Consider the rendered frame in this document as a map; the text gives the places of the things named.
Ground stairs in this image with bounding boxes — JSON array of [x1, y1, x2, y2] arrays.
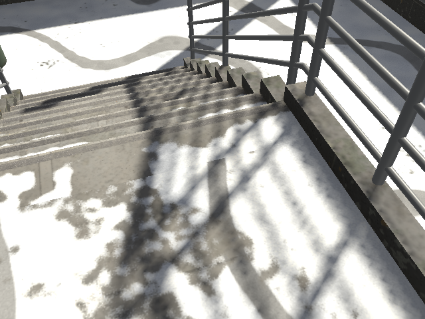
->
[[0, 66, 267, 162]]

